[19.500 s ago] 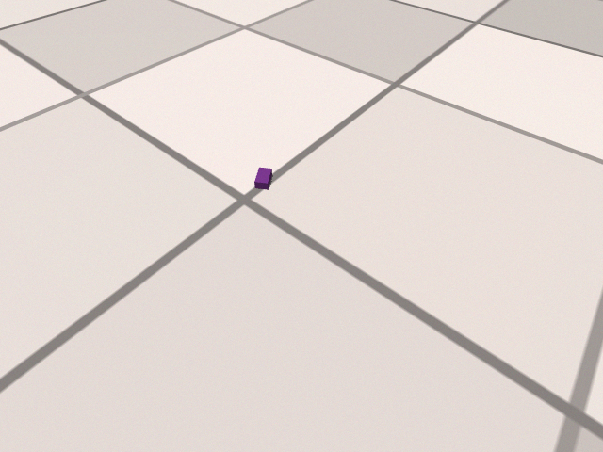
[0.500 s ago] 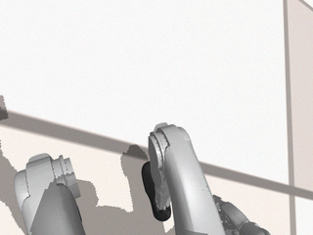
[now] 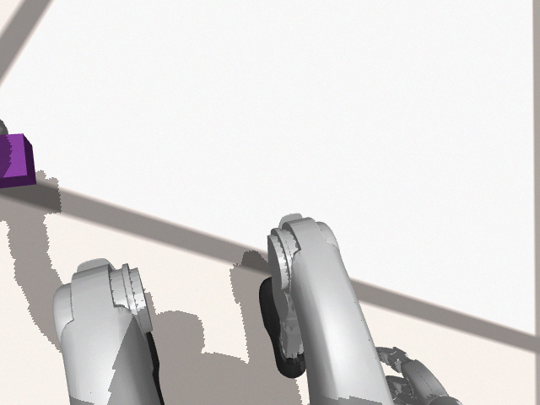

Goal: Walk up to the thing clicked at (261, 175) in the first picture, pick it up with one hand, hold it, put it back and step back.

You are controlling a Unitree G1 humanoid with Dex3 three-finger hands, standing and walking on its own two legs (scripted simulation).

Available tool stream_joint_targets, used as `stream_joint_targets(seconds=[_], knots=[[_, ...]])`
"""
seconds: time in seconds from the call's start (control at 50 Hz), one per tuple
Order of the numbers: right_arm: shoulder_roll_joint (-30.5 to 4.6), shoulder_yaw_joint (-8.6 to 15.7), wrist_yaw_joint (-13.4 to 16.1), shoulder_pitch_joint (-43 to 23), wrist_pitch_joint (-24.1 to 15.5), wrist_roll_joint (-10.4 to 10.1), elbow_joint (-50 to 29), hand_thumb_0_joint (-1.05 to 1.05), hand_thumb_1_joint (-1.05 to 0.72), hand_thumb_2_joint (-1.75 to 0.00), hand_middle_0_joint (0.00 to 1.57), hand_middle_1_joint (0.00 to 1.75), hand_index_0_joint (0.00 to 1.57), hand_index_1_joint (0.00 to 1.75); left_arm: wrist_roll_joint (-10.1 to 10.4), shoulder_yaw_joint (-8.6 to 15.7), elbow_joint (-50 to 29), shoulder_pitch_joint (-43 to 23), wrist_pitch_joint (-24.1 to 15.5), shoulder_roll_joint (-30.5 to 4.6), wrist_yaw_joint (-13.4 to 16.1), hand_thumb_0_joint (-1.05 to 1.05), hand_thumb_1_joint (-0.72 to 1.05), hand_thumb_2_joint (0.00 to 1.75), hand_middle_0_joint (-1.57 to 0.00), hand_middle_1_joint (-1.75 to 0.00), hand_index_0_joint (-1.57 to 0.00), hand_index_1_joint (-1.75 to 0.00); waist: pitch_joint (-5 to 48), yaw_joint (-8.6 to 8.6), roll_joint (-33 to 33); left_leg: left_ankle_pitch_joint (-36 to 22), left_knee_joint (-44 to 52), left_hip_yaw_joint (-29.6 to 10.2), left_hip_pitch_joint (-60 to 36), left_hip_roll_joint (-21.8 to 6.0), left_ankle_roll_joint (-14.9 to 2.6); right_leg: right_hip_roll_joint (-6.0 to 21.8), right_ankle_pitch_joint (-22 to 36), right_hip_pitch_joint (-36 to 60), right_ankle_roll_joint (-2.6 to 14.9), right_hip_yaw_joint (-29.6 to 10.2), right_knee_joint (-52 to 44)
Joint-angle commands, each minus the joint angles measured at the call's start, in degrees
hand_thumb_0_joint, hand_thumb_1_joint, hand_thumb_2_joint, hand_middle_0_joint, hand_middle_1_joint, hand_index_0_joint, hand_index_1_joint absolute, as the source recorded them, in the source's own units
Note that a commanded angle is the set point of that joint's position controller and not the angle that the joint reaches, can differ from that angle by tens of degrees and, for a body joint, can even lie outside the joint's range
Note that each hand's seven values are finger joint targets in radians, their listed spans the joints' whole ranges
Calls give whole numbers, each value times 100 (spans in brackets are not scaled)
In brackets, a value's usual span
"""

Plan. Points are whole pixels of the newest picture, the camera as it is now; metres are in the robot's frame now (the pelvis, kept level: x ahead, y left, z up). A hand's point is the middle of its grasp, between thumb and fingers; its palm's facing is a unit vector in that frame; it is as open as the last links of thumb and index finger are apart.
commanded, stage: lift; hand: left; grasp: from above
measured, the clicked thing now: out of the picture +0.49 +0.32 -0.18
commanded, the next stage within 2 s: hold in 1.72 s
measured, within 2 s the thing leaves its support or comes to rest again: neither
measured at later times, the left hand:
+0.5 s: hand out of the picture +0.43 +0.33 -0.03, palm faces -0.46 -0.07 -0.89, open 9.2 cm
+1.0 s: hand out of the picture +0.35 +0.28 +0.17, palm faces -0.43 -0.11 -0.90, open 9.2 cm
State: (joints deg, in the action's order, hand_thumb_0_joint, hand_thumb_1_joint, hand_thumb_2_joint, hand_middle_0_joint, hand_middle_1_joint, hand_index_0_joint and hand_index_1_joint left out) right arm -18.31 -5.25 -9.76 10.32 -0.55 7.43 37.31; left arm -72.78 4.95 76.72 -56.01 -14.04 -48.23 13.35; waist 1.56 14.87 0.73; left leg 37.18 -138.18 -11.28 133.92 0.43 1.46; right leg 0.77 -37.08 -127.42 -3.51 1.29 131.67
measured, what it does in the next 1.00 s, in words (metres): rises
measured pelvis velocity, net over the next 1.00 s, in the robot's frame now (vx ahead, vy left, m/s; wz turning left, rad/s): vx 0.01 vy -0.01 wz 0.11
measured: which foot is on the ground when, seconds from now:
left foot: down 0.00-1.00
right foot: down 0.00-1.00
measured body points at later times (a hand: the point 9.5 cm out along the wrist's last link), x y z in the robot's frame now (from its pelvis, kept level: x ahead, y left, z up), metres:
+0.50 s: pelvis +0.00 +0.00 +0.07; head +0.20 +0.07 +0.47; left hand +0.45 +0.33 +0.02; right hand +0.10 -0.27 -0.04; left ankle +0.08 +0.13 -0.30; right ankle +0.12 -0.15 -0.29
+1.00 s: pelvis +0.01 -0.01 +0.24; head +0.13 +0.01 +0.67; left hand +0.37 +0.28 +0.23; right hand +0.16 -0.26 +0.11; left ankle +0.08 +0.13 -0.30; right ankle +0.11 -0.15 -0.30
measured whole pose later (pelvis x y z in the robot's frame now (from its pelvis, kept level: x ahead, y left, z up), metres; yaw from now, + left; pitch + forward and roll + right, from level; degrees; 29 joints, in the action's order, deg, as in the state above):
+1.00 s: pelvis +0.01 -0.01 +0.24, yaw +6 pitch +24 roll -3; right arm -14.5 1.4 0.7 9.2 3.6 -1.3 37.4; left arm -55.5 -4.5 36.8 -22.4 -3.6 -31.5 -0.3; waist 10.0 5.0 3.3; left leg 32.9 -94.0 -4.0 85.5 -3.1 1.4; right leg 2.3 -31.9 -83.2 -3.3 0.1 90.9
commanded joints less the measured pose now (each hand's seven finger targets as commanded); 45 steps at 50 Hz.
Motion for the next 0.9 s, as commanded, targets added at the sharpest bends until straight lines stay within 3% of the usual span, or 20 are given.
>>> stream_joint_targets(seconds=[0.0, 0.08, 0.16, 0.24, 0.32, 0.34, 0.38, 0.52, 0.54, 0.58, 0.66, 0.78, 0.86, 0.88], knots=[[-1407, 534, 174, 1086, -10, -8, -149, 0, -91, -91, 20, 30, 20, 30, 255, 211, -1104, -1872, 31, -1499, 112, 0, 79, 52, -122, -36, -120, -38, 3874, 67, 1851, -493, 1650, 823, -3095, 57, -249, -185, 751, 1836, 541, 732, -1486], [-1423, 680, 230, 1133, 41, -103, -155, 0, -90, -90, 20, 30, 20, 30, 540, 301, -1599, -1738, 177, -1477, -87, 0, 77, 54, -115, -40, -115, -40, 4344, -182, 2152, -582, 1981, 815, -3511, 61, -209, -131, 837, 1910, 570, 694, -1541], [-1374, 815, 288, 1136, 158, -237, -156, 0, -90, -90, 20, 30, 20, 30, 594, 375, -2025, -1514, 274, -1529, -256, 0, 79, 50, -115, -39, -116, -38, 4586, -299, 2095, -797, 2148, 815, -3749, 61, -220, -105, 1017, 2029, 585, 636, -1631], [-1281, 901, 316, 1185, 240, -310, -169, 0, -90, -90, 20, 30, 20, 30, 676, 410, -2296, -1171, 287, -1404, -440, 0, 81, 55, -117, -38, -117, -38, 4488, -377, 1786, -1013, 2285, 838, -3871, 63, -261, -80, 1178, 2237, 561, 552, -1847], [-1150, 942, 345, 1171, 289, -376, -208, 0, -90, -90, 20, 30, 20, 30, 831, 226, -2608, -864, 292, -1021, -637, 0, 82, 56, -116, -43, -118, -42, 4550, -423, 1701, -900, 2647, 782, -4083, 22, -289, -83, 1153, 2489, 521, 537, -2053], [-1195, 984, 371, 1141, 301, -400, -250, 0, -90, -90, 20, 30, 20, 30, 875, 317, -2805, -877, 292, -1143, -667, 0, 83, 56, -117, -43, -118, -42, 4590, -488, 1678, -727, 2776, 726, -4120, 30, -287, -75, 994, 2441, 541, 544, -2109], [-1130, 1001, 399, 1107, 326, -441, -307, 0, -90, -90, 20, 30, 20, 30, 996, 144, -2888, -623, 315, -828, -783, 0, 83, 58, -117, -43, -118, -43, 4501, -478, 1669, -611, 3021, 663, -4254, -11, -287, -89, 973, 2537, 514, 547, -2226], [-1053, 1083, 576, 846, 370, -569, -467, 0, -89, -90, 20, 30, 20, 30, 1330, 93, -3789, -48, 375, -614, -1073, 0, 84, 58, -114, -46, -116, -44, 4406, -654, 1506, -297, 3771, 505, -4868, -61, -273, -71, 841, 2976, 483, 480, -2753], [-1020, 1064, 601, 785, 363, -577, -486, 0, -89, -90, 20, 30, 20, 30, 1393, -10, -3966, -9, 378, -490, -1105, 0, 83, 58, -114, -45, -115, -44, 4348, -627, 1541, -293, 3886, 457, -4979, -77, -259, -82, 858, 3037, 482, 491, -2793], [-1013, 1100, 677, 725, 369, -618, -502, 0, -89, -90, 20, 30, 20, 30, 1430, 149, -4273, 63, 401, -680, -1102, 0, 81, 59, -113, -45, -114, -44, 4468, -705, 1522, -384, 4060, 491, -5259, -89, -253, -68, 926, 3263, 469, 449, -2998], [-906, 1086, 799, 592, 377, -661, -578, 0, -89, -90, 20, 30, 20, 30, 1520, 160, -4794, 377, 469, -603, -1047, 0, 85, 61, -116, -45, -117, -44, 4615, -786, 1486, -545, 4419, 612, -5706, -90, -256, -70, 1035, 3862, 450, 384, -3439], [-767, 1057, 980, 376, 355, -758, -530, 0, -89, -90, 20, 30, 20, 30, 1589, 4, -4817, 1131, 753, -231, -1001, 0, 79, 59, -112, -42, -113, -42, 3980, -908, 1153, -338, 5279, 652, -6313, -134, -245, -86, 830, 4657, 411, 315, -4324], [-640, 1030, 1070, 292, 313, -797, -477, 0, -89, -90, 20, 30, 20, 30, 1757, -403, -4957, 1456, 952, 333, -1097, 0, 78, 59, -111, -45, -112, -44, 3615, -845, 923, -355, 5727, 786, -6626, -150, -257, -109, 810, 5260, 394, 237, -4989], [-637, 1029, 1101, 228, 286, -816, -479, 0, -89, -90, 20, 30, 20, 30, 1823, -282, -4941, 1685, 1001, 224, -1102, 0, 77, 59, -111, -42, -111, -42, 3583, -922, 746, -337, 5847, 783, -6778, -153, -258, -105, 739, 5452, 392, 221, -5180]])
